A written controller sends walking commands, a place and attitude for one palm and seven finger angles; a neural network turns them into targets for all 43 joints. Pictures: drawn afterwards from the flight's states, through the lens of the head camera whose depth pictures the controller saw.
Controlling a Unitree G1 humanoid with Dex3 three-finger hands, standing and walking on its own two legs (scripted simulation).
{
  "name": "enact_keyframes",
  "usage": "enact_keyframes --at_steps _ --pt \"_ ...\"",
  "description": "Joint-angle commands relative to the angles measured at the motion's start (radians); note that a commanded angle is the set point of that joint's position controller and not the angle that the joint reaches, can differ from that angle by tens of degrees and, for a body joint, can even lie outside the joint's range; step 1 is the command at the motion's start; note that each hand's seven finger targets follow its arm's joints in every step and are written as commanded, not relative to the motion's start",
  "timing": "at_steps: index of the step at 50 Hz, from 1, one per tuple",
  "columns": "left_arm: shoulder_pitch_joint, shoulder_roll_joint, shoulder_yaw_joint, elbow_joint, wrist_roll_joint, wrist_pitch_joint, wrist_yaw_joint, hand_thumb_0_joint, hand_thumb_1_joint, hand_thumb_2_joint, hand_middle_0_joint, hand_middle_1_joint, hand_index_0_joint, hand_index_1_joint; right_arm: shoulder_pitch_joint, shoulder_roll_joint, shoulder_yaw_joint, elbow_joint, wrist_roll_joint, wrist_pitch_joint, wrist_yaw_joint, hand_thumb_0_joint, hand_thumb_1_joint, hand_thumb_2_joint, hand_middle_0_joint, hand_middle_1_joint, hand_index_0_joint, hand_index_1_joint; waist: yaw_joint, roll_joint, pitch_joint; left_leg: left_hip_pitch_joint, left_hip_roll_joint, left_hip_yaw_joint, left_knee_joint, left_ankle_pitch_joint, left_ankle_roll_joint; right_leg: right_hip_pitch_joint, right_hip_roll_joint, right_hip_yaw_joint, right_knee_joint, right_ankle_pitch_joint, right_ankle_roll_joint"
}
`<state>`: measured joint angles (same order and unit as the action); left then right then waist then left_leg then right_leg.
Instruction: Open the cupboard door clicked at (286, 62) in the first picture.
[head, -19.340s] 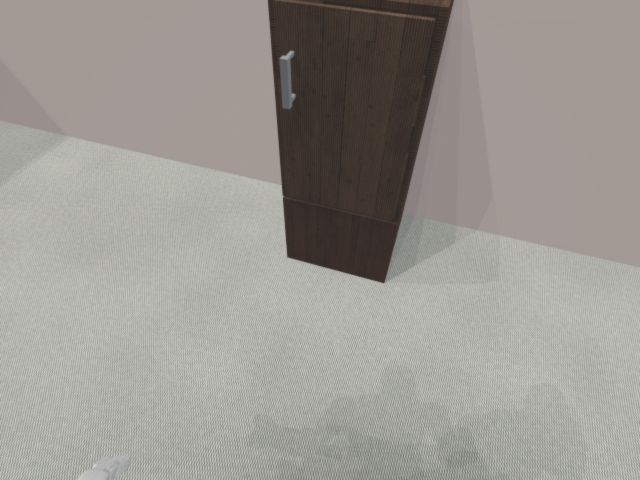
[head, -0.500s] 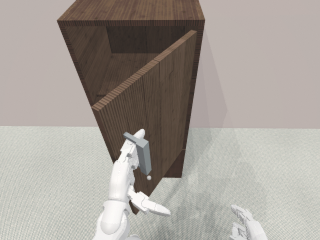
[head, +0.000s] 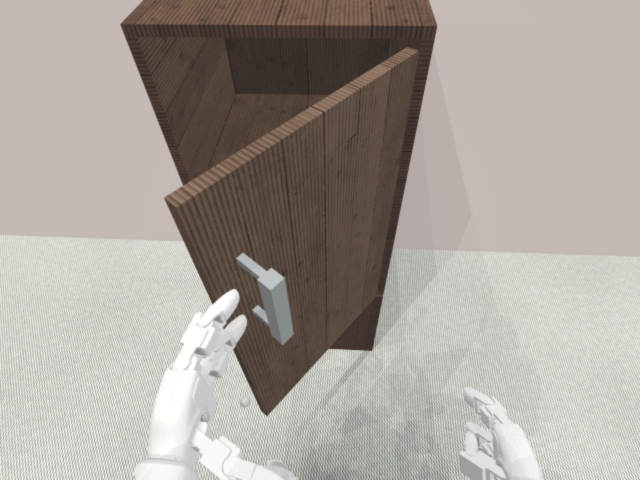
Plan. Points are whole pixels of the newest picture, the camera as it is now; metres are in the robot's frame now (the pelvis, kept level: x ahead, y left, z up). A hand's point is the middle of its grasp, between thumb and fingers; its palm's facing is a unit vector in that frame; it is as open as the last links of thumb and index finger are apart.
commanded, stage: slide the hand sideways off the handle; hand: left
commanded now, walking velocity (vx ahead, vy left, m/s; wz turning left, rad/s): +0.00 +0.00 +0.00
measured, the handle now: (265, 300) +0.31 +0.08 +0.08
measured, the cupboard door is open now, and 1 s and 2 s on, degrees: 52 52 52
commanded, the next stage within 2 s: draw the hand back to the body in 0.28 s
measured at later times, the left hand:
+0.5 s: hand (199, 436) +0.16 +0.12 +0.08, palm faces -0.08 -1.00 +0.00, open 16.3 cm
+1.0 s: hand (92, 408) +0.17 +0.20 +0.14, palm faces +0.10 -0.98 -0.19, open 15.6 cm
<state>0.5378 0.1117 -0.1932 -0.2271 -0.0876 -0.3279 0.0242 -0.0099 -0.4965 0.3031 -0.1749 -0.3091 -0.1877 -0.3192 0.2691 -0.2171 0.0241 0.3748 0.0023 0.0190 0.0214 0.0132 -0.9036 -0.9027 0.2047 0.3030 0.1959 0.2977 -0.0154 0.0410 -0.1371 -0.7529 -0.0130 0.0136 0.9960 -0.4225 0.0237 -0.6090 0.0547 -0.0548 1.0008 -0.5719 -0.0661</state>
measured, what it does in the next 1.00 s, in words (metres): stands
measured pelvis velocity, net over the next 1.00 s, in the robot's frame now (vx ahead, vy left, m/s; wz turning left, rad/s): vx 0.00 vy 0.03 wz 0.00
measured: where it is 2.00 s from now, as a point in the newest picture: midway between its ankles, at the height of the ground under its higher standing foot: outside the picture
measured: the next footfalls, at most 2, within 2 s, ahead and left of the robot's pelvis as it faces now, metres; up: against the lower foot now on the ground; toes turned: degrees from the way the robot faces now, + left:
none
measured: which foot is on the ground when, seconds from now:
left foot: down 0.00-1.00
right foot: down 0.00-1.00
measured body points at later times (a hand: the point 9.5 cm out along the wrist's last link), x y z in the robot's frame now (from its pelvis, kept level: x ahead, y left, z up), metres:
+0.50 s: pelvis -0.02 +0.01 -0.01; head +0.01 +0.00 +0.44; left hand +0.16 +0.18 +0.08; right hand +0.17 -0.22 -0.08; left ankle +0.04 +0.11 -0.68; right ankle -0.04 -0.08 -0.68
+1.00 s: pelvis +0.00 +0.03 +0.02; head -0.02 +0.02 +0.47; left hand +0.16 +0.25 +0.15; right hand +0.18 -0.19 -0.03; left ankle +0.04 +0.11 -0.68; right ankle -0.04 -0.08 -0.68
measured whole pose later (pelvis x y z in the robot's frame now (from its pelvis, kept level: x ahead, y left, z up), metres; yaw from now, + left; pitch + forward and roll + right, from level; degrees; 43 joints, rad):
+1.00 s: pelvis +0.00 +0.03 +0.02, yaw +0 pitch +5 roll -3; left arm 0.65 0.29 0.06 -0.51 -0.14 -0.10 0.00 -0.01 -0.37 0.36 -0.16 -0.30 -0.16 -0.30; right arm 0.29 -0.23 0.04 0.41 0.04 -0.04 -0.08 0.01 -0.90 -0.90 0.21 0.30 0.20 0.30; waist 0.02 0.06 -0.14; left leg -0.58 -0.02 0.01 0.86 -0.37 0.06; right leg -0.41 0.06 -0.05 0.80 -0.48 -0.03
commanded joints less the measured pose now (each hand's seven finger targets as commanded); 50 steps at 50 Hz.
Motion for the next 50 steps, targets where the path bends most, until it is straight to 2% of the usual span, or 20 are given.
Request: enact_keyframes --at_steps 1,3,5,10,15,19,20,22,24,30,33,34,39,41,44,45,46,47,49,50 --pt "0.037 0.04 0.061 -0.265 -0.027 -0.082 -0.033 0.0 -0.5 0.3 -0.15 -0.3 -0.15 -0.3 -0.059 -0.098 -0.045 -0.18 0.009 -0.057 -0.01 0.0 -0.9 -0.9 0.2 0.3 0.2 0.3 -0.006 -0.069 -0.149 0.189 0.001 -0.048 -0.074 0.202 0.016 -0.011 -0.037 0.072 -0.161 0.493 0.069" --pt "0.06 0.066 0.091 -0.269 -0.039 -0.088 -0.047 0.0 -0.5 0.3 -0.15 -0.3 -0.15 -0.3 -0.061 -0.097 -0.047 -0.175 0.01 -0.059 -0.014 0.0 -0.9 -0.9 0.2 0.3 0.2 0.3 0.0 -0.061 -0.147 0.173 -0.001 -0.051 -0.067 0.205 0.015 0.001 -0.036 0.078 -0.157 0.494 0.067" --pt "0.079 0.057 0.083 -0.286 -0.047 -0.097 -0.062 0.0 -0.5 0.3 -0.15 -0.3 -0.15 -0.3 -0.06 -0.096 -0.048 -0.181 0.011 -0.062 -0.015 0.0 -0.9 -0.9 0.2 0.3 0.2 0.3 -0.002 -0.048 -0.143 0.173 0.001 -0.053 -0.065 0.199 0.015 -0.022 -0.034 0.069 -0.148 0.479 0.067" --pt "0.14 0.083 0.12 -0.289 -0.071 -0.105 -0.102 0.0 -0.5 0.3 -0.15 -0.3 -0.15 -0.3 -0.064 -0.097 -0.056 -0.183 0.017 -0.064 -0.025 0.0 -0.9 -0.9 0.2 0.3 0.2 0.3 -0.001 -0.064 -0.138 0.144 0.001 -0.056 -0.046 0.186 0.014 -0.03 -0.037 0.082 -0.148 0.477 0.076" --pt "0.08 0.081 0.102 -0.304 -0.092 -0.115 -0.142 0.0 -0.5 0.3 -0.15 -0.3 -0.15 -0.3 -0.066 -0.105 -0.053 -0.184 0.019 -0.078 -0.038 0.0 -0.9 -0.9 0.2 0.3 0.2 0.3 -0.021 -0.065 -0.104 0.106 0.002 -0.063 -0.031 0.118 0.016 -0.08 -0.036 0.089 -0.16 0.342 0.073" --pt "0.079 0.085 0.108 -0.303 -0.098 -0.112 -0.137 0.0 -0.5 0.3 -0.15 -0.3 -0.15 -0.3 -0.07 -0.104 -0.052 -0.187 0.019 -0.092 -0.043 0.0 -0.9 -0.9 0.2 0.3 0.2 0.3 -0.009 -0.054 -0.114 0.099 0.005 -0.067 -0.027 0.091 0.016 -0.101 -0.033 0.091 -0.162 0.268 0.066" --pt "0.075 0.119 0.14 -0.326 -0.097 -0.109 -0.129 0.0 -0.5 0.3 -0.15 -0.3 -0.15 -0.3 -0.067 -0.106 -0.055 -0.19 0.021 -0.089 -0.044 0.0 -0.9 -0.9 0.2 0.3 0.2 0.3 -0.001 -0.044 -0.125 0.109 0.007 -0.065 -0.038 0.082 0.015 -0.097 -0.029 0.088 -0.168 0.236 0.061" --pt "0.051 0.151 0.16 -0.381 -0.089 -0.093 -0.109 0.0 -0.5 0.3 -0.15 -0.3 -0.15 -0.3 -0.07 -0.105 -0.05 -0.199 0.024 -0.087 -0.046 0.0 -0.9 -0.9 0.2 0.3 0.2 0.3 0.012 0.01 -0.143 0.148 0.007 -0.063 -0.065 0.085 0.018 -0.089 -0.021 0.075 -0.17 0.201 0.048" --pt "0.062 0.176 0.196 -0.399 -0.088 -0.066 -0.088 0.0 -0.5 0.3 -0.15 -0.3 -0.15 -0.3 -0.075 -0.099 -0.047 -0.199 0.028 -0.084 -0.049 0.0 -0.9 -0.9 0.2 0.3 0.2 0.3 0.024 0.018 -0.141 0.163 0.008 -0.063 -0.087 0.082 0.018 -0.071 -0.016 0.066 -0.182 0.185 0.044" --pt "0.078 0.144 0.201 -0.364 -0.128 0.032 -0.103 0.0 -0.5 0.3 -0.15 -0.3 -0.15 -0.3 -0.083 -0.107 -0.033 -0.194 0.044 -0.094 -0.06 0.0 -0.9 -0.9 0.2 0.3 0.2 0.3 0.01 -0.039 -0.068 0.184 0.013 -0.069 -0.142 0.041 0.018 -0.042 -0.014 0.054 -0.254 0.142 0.057" --pt "0.087 0.179 0.241 -0.348 -0.146 0.066 -0.127 0.0 -0.5 0.3 -0.15 -0.3 -0.15 -0.3 -0.088 -0.116 -0.032 -0.183 0.047 -0.105 -0.07 0.0 -0.9 -0.9 0.2 0.3 0.2 0.3 0.011 -0.067 -0.043 0.191 0.014 -0.075 -0.158 0.054 0.02 -0.016 -0.016 0.054 -0.278 0.159 0.059" --pt "0.062 0.182 0.24 -0.375 -0.149 0.068 -0.138 0.0 -0.5 0.3 -0.15 -0.3 -0.15 -0.3 -0.089 -0.117 -0.029 -0.183 0.048 -0.111 -0.072 0.0 -0.9 -0.9 0.2 0.3 0.2 0.3 0.006 -0.05 -0.035 0.203 0.014 -0.073 -0.166 0.055 0.021 -0.026 -0.017 0.052 -0.283 0.162 0.062" --pt "0.061 0.231 0.306 -0.465 -0.174 0.062 -0.16 0.0 -0.5 0.3 -0.15 -0.3 -0.15 -0.3 -0.081 -0.115 -0.028 -0.173 0.052 -0.139 -0.075 0.0 -0.9 -0.9 0.2 0.3 0.2 0.3 0.026 0.02 -0.076 0.283 0.015 -0.08 -0.2 0.119 0.019 0.005 -0.006 0.021 -0.27 0.238 0.05" --pt "0.05 0.229 0.312 -0.47 -0.183 0.069 -0.169 0.0 -0.43 0.33 -0.153 -0.3 -0.153 -0.3 -0.077 -0.116 -0.025 -0.165 0.054 -0.146 -0.071 0.0 -0.9 -0.9 0.2 0.3 0.2 0.3 0.023 0.048 -0.057 0.304 0.019 -0.092 -0.222 0.111 0.014 -0.006 0.0 0.0 -0.267 0.234 0.047" --pt "0.053 0.247 0.348 -0.461 -0.193 0.093 -0.176 0.0 -0.325 0.375 -0.156 -0.3 -0.156 -0.3 -0.085 -0.122 -0.025 -0.153 0.057 -0.158 -0.072 0.0 -0.9 -0.9 0.2 0.3 0.2 0.3 0.029 0.049 -0.047 0.32 0.021 -0.101 -0.239 0.115 0.012 0.01 0.001 -0.003 -0.279 0.242 0.045" --pt "0.075 0.337 0.35 -0.534 -0.062 0.131 -0.064 0.0 -0.29 0.39 -0.158 -0.3 -0.158 -0.3 -0.088 -0.109 -0.025 -0.165 0.042 -0.135 -0.1 0.0 -0.9 -0.9 0.2 0.3 0.2 0.3 0.079 0.028 -0.046 0.336 0.036 -0.1 -0.284 0.098 0.01 0.031 -0.031 0.063 -0.357 0.245 0.028" --pt "0.109 0.264 0.316 -0.511 -0.049 0.161 -0.014 0.0 -0.255 0.405 -0.159 -0.3 -0.159 -0.3 -0.077 -0.097 -0.017 -0.16 0.039 -0.124 -0.112 0.0 -0.9 -0.9 0.2 0.3 0.2 0.3 0.05 0.016 -0.016 0.357 0.036 -0.094 -0.297 0.091 0.01 0.036 -0.038 0.059 -0.383 0.231 0.029" --pt "0.128 0.235 0.298 -0.494 -0.041 0.183 0.007 0.0 -0.22 0.42 -0.16 -0.3 -0.16 -0.3 -0.077 -0.097 -0.017 -0.157 0.04 -0.117 -0.114 0.0 -0.9 -0.9 0.2 0.3 0.2 0.3 0.046 0.002 0.014 0.358 0.039 -0.095 -0.305 0.078 0.008 0.033 -0.039 0.054 -0.394 0.218 0.031" --pt "0.124 0.251 0.315 -0.478 -0.015 0.211 0.044 0.0 -0.15 0.45 -0.162 -0.3 -0.162 -0.3 -0.082 -0.099 -0.015 -0.138 0.036 -0.104 -0.118 0.0 -0.9 -0.9 0.2 0.3 0.2 0.3 0.045 -0.007 0.025 0.381 0.042 -0.092 -0.324 0.101 0.012 0.071 -0.041 0.052 -0.417 0.237 0.032" --pt "0.092 0.26 0.316 -0.496 -0.004 0.213 0.057 0.0 -0.115 0.465 -0.164 -0.3 -0.164 -0.3 -0.089 -0.104 -0.011 -0.135 0.033 -0.102 -0.119 0.0 -0.9 -0.9 0.2 0.3 0.2 0.3 0.043 0.012 0.02 0.405 0.042 -0.094 -0.34 0.103 0.011 0.08 -0.042 0.049 -0.426 0.238 0.033"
